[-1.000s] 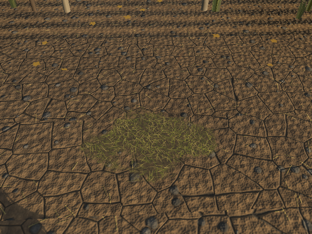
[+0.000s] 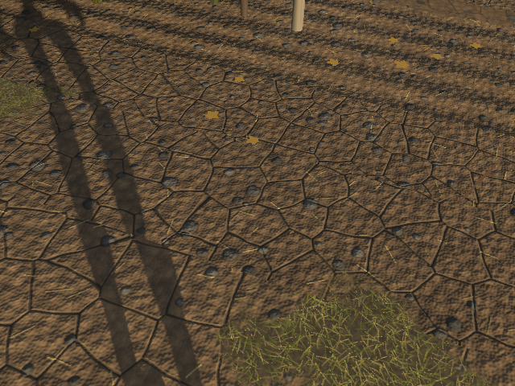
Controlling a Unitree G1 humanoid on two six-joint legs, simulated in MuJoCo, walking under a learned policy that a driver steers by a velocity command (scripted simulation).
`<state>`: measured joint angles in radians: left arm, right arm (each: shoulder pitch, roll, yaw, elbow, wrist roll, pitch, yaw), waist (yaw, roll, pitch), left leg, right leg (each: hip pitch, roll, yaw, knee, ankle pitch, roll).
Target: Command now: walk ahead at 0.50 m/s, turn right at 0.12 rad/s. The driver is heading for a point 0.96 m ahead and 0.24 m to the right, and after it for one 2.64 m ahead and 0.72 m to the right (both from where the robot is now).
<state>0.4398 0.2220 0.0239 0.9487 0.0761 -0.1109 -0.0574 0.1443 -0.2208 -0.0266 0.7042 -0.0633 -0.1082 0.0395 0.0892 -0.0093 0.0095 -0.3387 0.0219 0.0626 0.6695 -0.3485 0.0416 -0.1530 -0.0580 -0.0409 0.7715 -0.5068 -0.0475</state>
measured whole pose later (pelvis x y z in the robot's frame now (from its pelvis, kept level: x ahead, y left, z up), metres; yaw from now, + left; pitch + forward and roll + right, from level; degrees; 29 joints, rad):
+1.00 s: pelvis +0.61 -0.09 -0.14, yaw -29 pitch +0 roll +1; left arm 0.26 0.25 0.04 0.88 0.10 -0.09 -0.04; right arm 0.25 -0.22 0.01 0.90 -0.05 -0.12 0.02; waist -0.02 -0.03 0.02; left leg -0.31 -0.03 0.08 0.48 -0.18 0.06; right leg -0.54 0.02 0.08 1.20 -0.36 -0.05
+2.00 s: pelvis +1.14 -0.35 -0.29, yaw -10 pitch +0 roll +2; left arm 0.10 0.22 -0.03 0.82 0.07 -0.09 -0.01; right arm 0.41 -0.21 -0.03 0.98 -0.05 -0.10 0.11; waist -0.06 -0.02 0.02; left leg -0.15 -0.15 -0.03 0.42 -0.28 0.11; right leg -0.61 -0.12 0.07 0.74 -0.21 0.02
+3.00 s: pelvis +1.68 -0.44 -0.41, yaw -10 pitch +2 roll +5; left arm -0.02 0.24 0.04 0.73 -0.03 -0.04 -0.09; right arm 0.51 -0.20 -0.04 0.94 0.03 -0.08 -0.04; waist -0.09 -0.06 0.00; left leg -0.14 0.03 0.24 1.11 -0.82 -0.01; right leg -0.50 -0.02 0.00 0.43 0.39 -0.11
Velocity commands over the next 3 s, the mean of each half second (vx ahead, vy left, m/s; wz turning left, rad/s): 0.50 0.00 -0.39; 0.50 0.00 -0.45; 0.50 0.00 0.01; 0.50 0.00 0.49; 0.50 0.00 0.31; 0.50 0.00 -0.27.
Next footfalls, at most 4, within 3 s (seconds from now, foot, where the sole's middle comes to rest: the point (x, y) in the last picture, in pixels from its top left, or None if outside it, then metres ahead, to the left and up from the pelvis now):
0.44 right None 0.41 -0.16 -0.91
0.84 left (302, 335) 0.74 -0.05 -0.91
1.34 right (391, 342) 0.74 -0.32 -0.91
1.74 left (362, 257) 1.16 -0.28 -1.07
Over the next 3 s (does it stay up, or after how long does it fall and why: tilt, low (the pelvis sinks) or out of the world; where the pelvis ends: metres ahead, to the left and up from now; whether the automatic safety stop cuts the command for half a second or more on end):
stays up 1.68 -0.44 -0.41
